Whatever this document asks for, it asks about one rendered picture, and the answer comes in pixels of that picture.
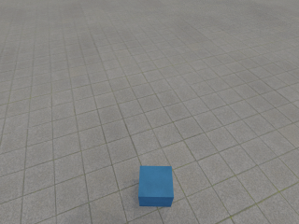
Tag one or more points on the carton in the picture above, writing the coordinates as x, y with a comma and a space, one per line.
155, 188

